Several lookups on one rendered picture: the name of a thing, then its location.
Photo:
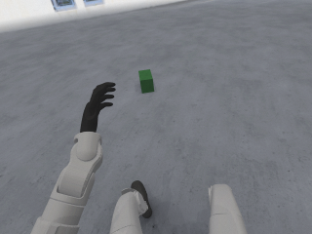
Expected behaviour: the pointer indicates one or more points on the left robot thigh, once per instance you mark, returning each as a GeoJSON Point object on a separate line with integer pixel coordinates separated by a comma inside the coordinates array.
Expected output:
{"type": "Point", "coordinates": [125, 219]}

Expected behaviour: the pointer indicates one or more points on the robot left forearm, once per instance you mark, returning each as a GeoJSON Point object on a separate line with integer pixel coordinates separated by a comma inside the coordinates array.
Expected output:
{"type": "Point", "coordinates": [73, 188]}

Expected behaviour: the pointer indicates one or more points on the robot left hand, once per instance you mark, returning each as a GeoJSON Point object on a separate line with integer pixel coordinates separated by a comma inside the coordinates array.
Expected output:
{"type": "Point", "coordinates": [92, 109]}

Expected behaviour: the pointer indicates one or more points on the robot left foot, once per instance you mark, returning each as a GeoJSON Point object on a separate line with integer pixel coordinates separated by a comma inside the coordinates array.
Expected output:
{"type": "Point", "coordinates": [138, 186]}

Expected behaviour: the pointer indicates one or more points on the carton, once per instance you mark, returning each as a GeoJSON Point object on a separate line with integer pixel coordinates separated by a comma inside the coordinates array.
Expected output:
{"type": "Point", "coordinates": [146, 81]}

